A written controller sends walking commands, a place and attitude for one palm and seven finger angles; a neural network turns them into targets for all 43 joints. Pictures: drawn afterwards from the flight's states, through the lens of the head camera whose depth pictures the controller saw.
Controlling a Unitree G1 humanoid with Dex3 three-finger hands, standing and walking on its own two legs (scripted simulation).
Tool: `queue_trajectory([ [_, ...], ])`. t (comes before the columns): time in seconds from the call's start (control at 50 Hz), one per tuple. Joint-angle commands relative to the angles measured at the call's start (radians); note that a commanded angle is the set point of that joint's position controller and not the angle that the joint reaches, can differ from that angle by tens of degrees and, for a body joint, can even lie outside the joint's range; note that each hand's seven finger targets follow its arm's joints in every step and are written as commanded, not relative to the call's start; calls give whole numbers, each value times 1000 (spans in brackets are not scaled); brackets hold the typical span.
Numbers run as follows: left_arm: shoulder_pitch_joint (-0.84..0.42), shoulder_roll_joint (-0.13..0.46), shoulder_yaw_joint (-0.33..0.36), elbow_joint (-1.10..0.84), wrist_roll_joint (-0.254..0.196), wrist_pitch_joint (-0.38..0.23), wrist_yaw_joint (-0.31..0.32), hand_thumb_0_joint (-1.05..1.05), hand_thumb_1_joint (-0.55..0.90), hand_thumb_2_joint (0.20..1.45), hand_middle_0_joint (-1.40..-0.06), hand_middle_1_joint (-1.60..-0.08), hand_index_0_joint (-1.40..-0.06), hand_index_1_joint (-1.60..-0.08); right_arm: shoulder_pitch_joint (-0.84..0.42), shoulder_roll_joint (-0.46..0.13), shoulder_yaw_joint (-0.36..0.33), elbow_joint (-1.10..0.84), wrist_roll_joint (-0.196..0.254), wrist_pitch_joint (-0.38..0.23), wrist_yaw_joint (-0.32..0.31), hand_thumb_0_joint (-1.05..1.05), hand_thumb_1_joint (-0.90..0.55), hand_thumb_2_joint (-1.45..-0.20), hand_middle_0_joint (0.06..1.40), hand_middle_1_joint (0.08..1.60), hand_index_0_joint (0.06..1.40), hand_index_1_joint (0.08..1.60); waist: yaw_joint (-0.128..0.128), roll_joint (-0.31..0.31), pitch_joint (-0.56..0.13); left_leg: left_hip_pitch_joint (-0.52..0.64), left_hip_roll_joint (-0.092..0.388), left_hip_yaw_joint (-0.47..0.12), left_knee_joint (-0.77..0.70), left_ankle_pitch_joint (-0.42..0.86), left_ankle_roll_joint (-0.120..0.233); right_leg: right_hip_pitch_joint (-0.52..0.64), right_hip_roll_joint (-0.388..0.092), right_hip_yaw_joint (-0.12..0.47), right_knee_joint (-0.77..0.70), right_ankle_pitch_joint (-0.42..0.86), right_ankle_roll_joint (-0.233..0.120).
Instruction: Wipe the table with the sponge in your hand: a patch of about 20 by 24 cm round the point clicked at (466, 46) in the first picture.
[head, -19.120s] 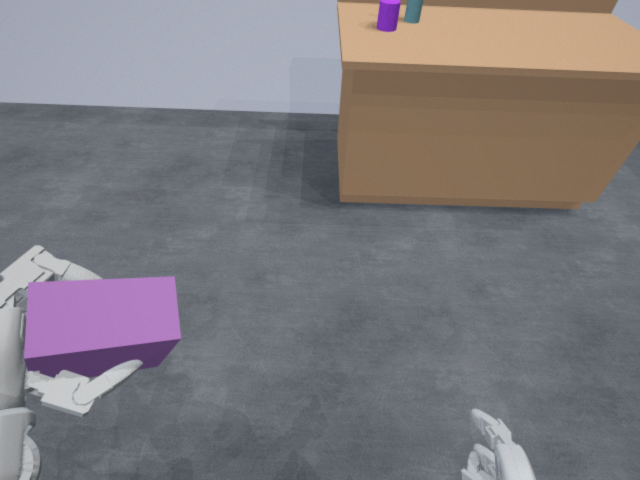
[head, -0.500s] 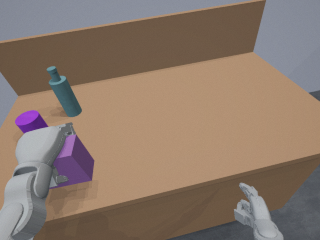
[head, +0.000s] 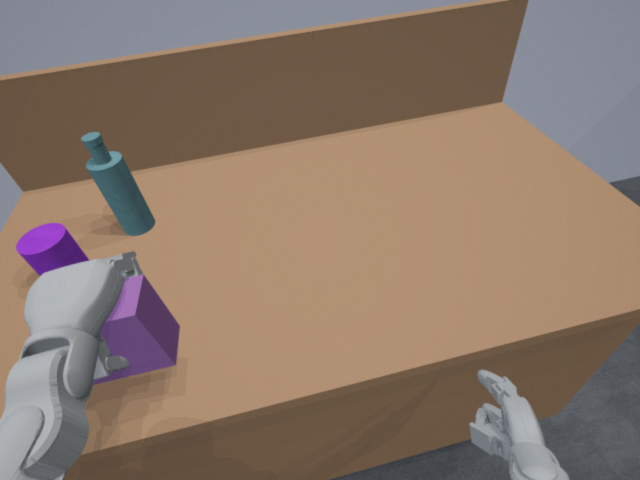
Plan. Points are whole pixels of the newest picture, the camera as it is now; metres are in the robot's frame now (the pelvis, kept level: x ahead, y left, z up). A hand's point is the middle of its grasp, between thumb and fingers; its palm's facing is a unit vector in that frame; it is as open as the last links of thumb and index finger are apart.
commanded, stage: move the sponge above the wiping area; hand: left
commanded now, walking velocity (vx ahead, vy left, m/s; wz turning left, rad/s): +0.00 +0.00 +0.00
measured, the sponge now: (120, 339) +0.23 +0.30 +0.07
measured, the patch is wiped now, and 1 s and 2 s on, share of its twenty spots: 0.00 0.00 0.00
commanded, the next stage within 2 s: lower the sponge onto the table in 1.78 s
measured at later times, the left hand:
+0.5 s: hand (127, 316) +0.25 +0.29 +0.10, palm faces +0.05 -0.07 -1.00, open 10.3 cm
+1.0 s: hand (134, 309) +0.27 +0.30 +0.08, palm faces +0.00 -0.05 -1.00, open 10.3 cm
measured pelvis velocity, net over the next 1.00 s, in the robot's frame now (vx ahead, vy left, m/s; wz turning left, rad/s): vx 0.01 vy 0.00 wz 0.00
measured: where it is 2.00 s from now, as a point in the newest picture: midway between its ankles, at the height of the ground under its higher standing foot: outside the picture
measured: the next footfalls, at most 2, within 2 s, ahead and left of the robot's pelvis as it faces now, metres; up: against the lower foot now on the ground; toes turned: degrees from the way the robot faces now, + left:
none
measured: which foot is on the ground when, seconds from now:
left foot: down 0.00-1.00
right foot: down 0.00-1.00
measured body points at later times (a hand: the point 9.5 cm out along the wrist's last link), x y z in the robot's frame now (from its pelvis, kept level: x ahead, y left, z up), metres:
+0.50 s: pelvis +0.00 +0.01 +0.00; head -0.02 -0.03 +0.45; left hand +0.24 +0.29 +0.15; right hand +0.25 -0.20 -0.08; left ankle +0.02 +0.12 -0.74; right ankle +0.02 -0.09 -0.74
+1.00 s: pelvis +0.01 +0.00 +0.00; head +0.00 -0.03 +0.45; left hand +0.26 +0.29 +0.14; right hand +0.24 -0.21 -0.09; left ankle +0.02 +0.12 -0.74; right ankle +0.02 -0.09 -0.74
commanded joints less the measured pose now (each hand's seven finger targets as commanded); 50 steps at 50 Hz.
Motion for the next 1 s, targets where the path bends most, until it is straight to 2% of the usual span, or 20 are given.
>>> queue_trajectory([
  [0.0,-215,223,135,-205,26,-8,38,0,100,1300,-1200,-1600,-1200,-1600,-220,-84,-33,-185,3,-59,-6,0,-900,-900,200,300,200,300,2,-36,-195,46,-15,-98,-38,178,26,46,-39,136,-93,97,-28],
  [0.16,-243,263,174,-235,52,-34,71,0,100,1300,-1200,-1600,-1200,-1600,-245,-83,-36,-178,1,-61,-4,0,-900,-900,200,300,200,300,19,20,-185,63,-12,-115,-55,176,23,46,-22,162,-96,87,-47],
  [0.2,-245,190,109,-212,53,-31,76,0,100,1300,-1200,-1600,-1200,-1600,-217,-75,-39,-175,0,-60,-2,0,-900,-900,200,300,200,300,9,-3,-200,64,-6,-113,-61,195,18,48,-31,122,-92,99,-37],
  [0.26,-268,203,118,-194,58,-9,87,0,100,1300,-1200,-1600,-1200,-1600,-251,-77,-35,-175,5,-54,-1,0,-900,-900,200,300,200,300,16,10,-166,53,-8,-119,-82,144,18,37,-19,147,-101,58,-45],
  [0.38,-313,157,52,-164,83,24,80,0,100,1300,-1200,-1600,-1200,-1600,-249,-78,-34,-176,4,-48,0,0,-900,-900,200,300,200,300,13,0,-212,54,-14,-108,-86,154,21,64,-20,114,-83,78,-42],
  [0.44,-293,173,70,-136,81,23,77,0,100,1300,-1200,-1600,-1200,-1600,-237,-83,-40,-168,3,-37,3,0,-900,-900,200,300,200,300,13,-37,-209,51,-13,-108,-85,168,19,67,-27,118,-95,85,-36],
  [0.46,-296,225,119,-139,82,26,82,0,100,1300,-1200,-1600,-1200,-1600,-254,-86,-35,-166,5,-37,1,0,-900,-900,200,300,200,300,17,-23,-190,46,-15,-112,-89,138,21,62,-15,149,-101,55,-45],
  [0.48,-313,171,67,-126,88,32,77,0,100,1300,-1200,-1600,-1200,-1600,-252,-80,-30,-171,4,-36,1,0,-900,-900,200,300,200,300,13,-18,-199,40,-20,-101,-86,143,22,64,-21,122,-95,63,-41],
  [0.54,-320,172,66,-107,84,24,78,0,100,1300,-1200,-1600,-1200,-1600,-238,-84,-38,-166,5,-32,0,0,-900,-900,200,300,200,300,8,-25,-198,49,-19,-97,-77,160,21,56,-28,127,-104,78,-37],
  [0.56,-319,226,120,-122,82,18,84,0,100,1300,-1200,-1600,-1200,-1600,-247,-87,-38,-163,7,-35,0,0,-900,-900,200,300,200,300,11,-13,-194,52,-19,-105,-80,136,23,53,-16,156,-109,52,-46],
  [0.58,-323,178,76,-116,84,17,79,0,100,1300,-1200,-1600,-1200,-1600,-244,-81,-34,-171,4,-38,0,0,-900,-900,200,300,200,300,10,-22,-213,52,-21,-96,-76,148,25,63,-23,127,-100,68,-40],
  [0.66,-348,212,101,-85,79,4,78,0,100,1300,-1200,-1600,-1200,-1600,-240,-88,-35,-158,6,-37,-7,0,-900,-900,200,300,200,300,2,-23,-168,55,-23,-100,-73,116,25,21,-17,159,-125,31,-42],
  [0.68,-367,152,45,-72,77,0,74,0,100,1300,-1200,-1600,-1200,-1600,-229,-80,-36,-161,8,-41,-8,0,-900,-900,200,300,200,300,-13,-39,-177,54,-21,-91,-69,111,28,18,-23,128,-121,30,-34],
  [0.74,-423,181,53,-15,80,-19,72,0,100,1300,-1200,-1600,-1200,-1600,-213,-89,-39,-146,7,-44,-18,0,-900,-900,200,300,200,300,-16,-46,-178,54,-27,-90,-67,98,27,7,-26,132,-131,23,-31],
  [0.76,-450,240,103,-22,84,-26,79,0,100,1300,-1200,-1600,-1200,-1600,-217,-91,-38,-143,10,-49,-22,0,-900,-900,200,300,200,300,-12,-34,-183,63,-31,-90,-67,79,30,1,-17,162,-137,-5,-39],
  [0.78,-449,182,57,-10,86,-33,78,0,100,1300,-1200,-1600,-1200,-1600,-205,-83,-39,-149,8,-54,-24,0,-900,-900,200,300,200,300,-20,-34,-206,59,-28,-80,-60,100,33,18,-23,126,-124,22,-34],
  [0.86,-444,258,136,-9,91,-64,95,0,100,1300,-1200,-1600,-1200,-1600,-201,-93,-46,-139,6,-56,-24,0,-900,-900,200,300,200,300,-2,-16,-241,76,-30,-89,-52,157,29,37,-18,158,-116,77,-44],
  [0.88,-430,190,81,-9,91,-67,94,0,100,1300,-1200,-1600,-1200,-1600,-196,-84,-45,-149,5,-61,-21,0,-900,-900,200,300,200,300,-6,0,-257,69,-29,-84,-48,182,28,49,-26,123,-102,109,-39],
  [0.96,-346,232,142,21,77,-46,106,0,100,1300,-1200,-1600,-1200,-1600,-195,-98,-50,-141,6,-51,-11,0,-900,-900,200,300,200,300,7,-27,-228,58,-26,-89,-45,214,23,48,-23,147,-96,162,-44],
  [0.98,-352,175,91,44,74,-37,102,0,100,1300,-1200,-1600,-1200,-1600,-183,-92,-52,-143,8,-48,-11,0,-900,-900,200,300,200,300,-11,-55,-227,38,-22,-76,-43,201,28,49,-28,116,-93,157,-32],
])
